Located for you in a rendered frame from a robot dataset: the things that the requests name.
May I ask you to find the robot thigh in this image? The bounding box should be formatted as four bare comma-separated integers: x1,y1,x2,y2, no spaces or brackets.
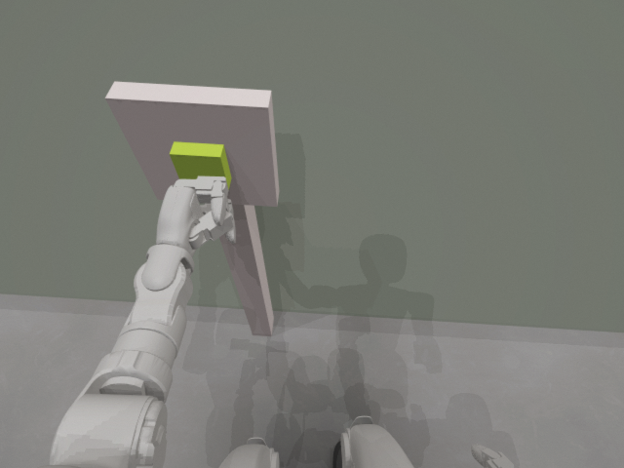
218,444,279,468
340,424,414,468

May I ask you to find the robot left hand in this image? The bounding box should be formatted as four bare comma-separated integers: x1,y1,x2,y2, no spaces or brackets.
156,176,236,257

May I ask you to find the robot left upper arm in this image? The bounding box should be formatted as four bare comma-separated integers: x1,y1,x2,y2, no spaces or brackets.
36,394,168,468

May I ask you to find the robot left forearm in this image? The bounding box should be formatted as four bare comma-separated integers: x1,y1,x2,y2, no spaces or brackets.
49,244,195,465

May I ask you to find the robot right hand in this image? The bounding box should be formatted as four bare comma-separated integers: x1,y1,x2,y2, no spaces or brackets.
471,444,514,468

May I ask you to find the left robot thigh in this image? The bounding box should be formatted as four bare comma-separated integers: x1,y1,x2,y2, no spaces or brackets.
218,444,279,468

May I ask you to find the button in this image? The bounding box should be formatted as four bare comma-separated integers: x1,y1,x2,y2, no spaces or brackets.
170,141,232,190

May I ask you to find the panel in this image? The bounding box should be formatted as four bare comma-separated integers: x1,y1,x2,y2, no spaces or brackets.
105,81,279,336

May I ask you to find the right robot thigh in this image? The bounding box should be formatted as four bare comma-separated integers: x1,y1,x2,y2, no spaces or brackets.
340,424,414,468

